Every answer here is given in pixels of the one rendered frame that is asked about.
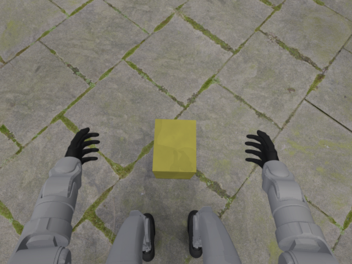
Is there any robot right forearm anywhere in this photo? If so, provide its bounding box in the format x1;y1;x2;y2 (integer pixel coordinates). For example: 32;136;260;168
262;160;339;264

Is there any carton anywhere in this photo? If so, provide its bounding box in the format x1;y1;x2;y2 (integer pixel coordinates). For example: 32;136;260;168
152;119;196;179

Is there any left robot hand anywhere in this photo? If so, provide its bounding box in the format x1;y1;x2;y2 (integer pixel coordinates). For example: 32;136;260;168
65;128;100;165

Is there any robot left forearm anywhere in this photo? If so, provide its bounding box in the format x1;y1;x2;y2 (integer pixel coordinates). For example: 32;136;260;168
7;157;82;264

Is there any right robot shin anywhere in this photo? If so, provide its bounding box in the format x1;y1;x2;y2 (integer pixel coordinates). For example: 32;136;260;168
192;206;212;247

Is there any robot right upper arm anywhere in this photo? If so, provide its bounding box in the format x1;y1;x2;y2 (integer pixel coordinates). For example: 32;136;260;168
278;250;338;264

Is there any robot left upper arm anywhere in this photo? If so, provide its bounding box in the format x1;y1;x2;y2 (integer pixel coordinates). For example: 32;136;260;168
9;246;72;264

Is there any right robot hand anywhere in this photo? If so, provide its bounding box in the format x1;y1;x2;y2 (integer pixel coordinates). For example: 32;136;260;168
245;130;279;168

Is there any right robot thigh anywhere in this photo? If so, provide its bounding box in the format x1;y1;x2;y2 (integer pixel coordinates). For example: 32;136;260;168
193;212;242;264

